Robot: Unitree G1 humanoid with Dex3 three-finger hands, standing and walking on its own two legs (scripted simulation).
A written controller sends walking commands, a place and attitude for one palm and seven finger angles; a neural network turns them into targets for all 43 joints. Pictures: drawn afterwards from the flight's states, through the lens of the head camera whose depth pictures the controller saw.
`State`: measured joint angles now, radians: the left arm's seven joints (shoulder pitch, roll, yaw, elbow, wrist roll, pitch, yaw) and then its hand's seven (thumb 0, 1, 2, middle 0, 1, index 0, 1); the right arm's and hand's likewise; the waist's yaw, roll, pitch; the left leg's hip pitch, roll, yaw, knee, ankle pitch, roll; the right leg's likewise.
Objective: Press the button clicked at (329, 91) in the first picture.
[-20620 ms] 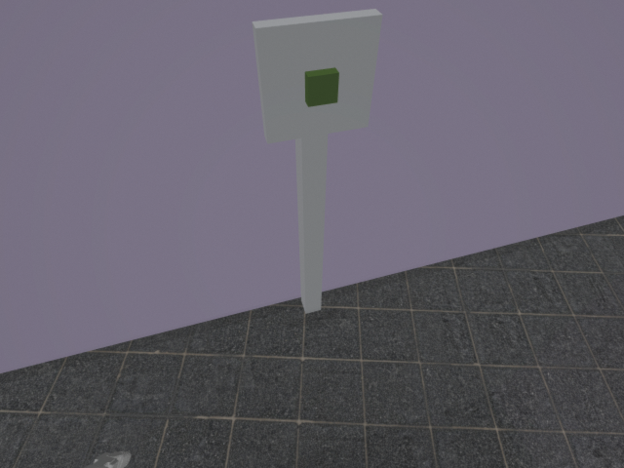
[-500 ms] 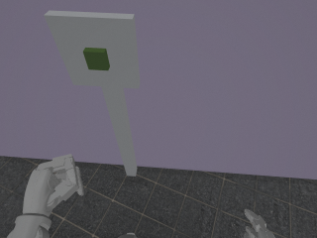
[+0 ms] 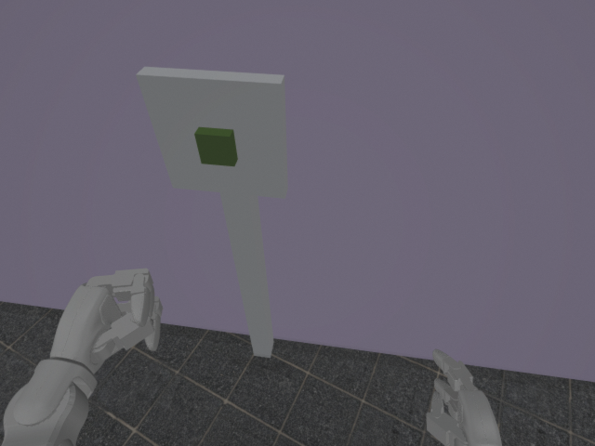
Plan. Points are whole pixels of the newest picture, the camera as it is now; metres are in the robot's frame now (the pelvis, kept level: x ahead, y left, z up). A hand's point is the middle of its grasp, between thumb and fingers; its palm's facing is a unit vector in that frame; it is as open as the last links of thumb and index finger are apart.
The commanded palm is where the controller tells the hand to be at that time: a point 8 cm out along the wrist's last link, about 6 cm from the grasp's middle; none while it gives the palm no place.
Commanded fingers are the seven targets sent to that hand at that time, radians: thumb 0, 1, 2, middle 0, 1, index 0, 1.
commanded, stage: raise the hand and make a fist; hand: left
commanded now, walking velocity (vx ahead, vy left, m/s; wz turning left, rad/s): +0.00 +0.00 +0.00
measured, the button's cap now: (217, 145) +0.53 +0.19 +0.14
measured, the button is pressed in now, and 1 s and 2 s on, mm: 0 0 0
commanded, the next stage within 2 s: aim a knuckle at the button in 0.52 s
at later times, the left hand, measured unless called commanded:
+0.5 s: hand (143, 313) +0.22 +0.19 +0.14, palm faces +0.03 -1.00 -0.07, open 3.1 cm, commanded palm +0.19 +0.24 +0.14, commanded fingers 0.00 0.90 0.90 -1.30 -1.50 -1.30 -1.50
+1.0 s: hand (185, 268) +0.29 +0.18 +0.12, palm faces -0.04 -1.00 -0.04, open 3.1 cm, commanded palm +0.27 +0.23 +0.13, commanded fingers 0.00 0.90 0.90 -1.30 -1.50 -1.30 -1.50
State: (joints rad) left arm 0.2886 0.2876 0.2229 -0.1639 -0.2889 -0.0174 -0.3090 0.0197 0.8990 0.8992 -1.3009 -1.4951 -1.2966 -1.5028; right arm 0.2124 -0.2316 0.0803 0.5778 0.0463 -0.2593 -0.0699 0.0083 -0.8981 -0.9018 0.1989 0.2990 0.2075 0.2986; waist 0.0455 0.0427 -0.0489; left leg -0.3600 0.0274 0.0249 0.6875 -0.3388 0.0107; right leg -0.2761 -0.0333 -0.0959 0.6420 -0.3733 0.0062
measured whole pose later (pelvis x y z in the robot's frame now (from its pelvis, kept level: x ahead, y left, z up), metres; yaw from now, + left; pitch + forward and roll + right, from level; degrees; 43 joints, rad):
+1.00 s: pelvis -0.01 -0.02 +0.01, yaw -1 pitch -1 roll +0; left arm -0.07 0.29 0.24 0.18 -0.26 -0.01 -0.29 0.02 0.90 0.90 -1.30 -1.50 -1.30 -1.50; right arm 0.22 -0.26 0.06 0.66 0.06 -0.29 -0.10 0.01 -0.90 -0.90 0.20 0.30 0.21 0.30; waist 0.01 0.04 0.00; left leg -0.29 0.04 0.04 0.57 -0.26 -0.01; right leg -0.24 -0.02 -0.08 0.57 -0.32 -0.01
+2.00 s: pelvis -0.01 -0.01 +0.00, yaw -4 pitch +7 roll +0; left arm -0.65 0.39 0.34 0.94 -0.16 -0.25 -0.24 0.02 0.90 0.90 -1.30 -1.50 -1.29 -1.50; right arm 0.37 -0.28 0.02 0.68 0.04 -0.06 -0.04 0.01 -0.90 -0.90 0.20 0.30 0.21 0.30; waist -0.09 0.02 -0.04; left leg -0.49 0.05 0.08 0.67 -0.31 0.00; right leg -0.45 -0.01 -0.04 0.67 -0.35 -0.01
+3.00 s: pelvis +0.00 -0.01 -0.01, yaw -3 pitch +9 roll -1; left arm -0.74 0.39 0.34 1.00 -0.13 -0.26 -0.22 0.02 0.90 0.90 -1.30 -1.50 -1.30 -1.50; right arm 0.36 -0.27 0.02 0.67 0.03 -0.02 -0.04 0.00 -0.90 -0.90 0.20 0.30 0.21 0.30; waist -0.10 0.02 -0.05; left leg -0.54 0.06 0.06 0.71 -0.33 0.00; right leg -0.50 -0.01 -0.05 0.70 -0.36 -0.01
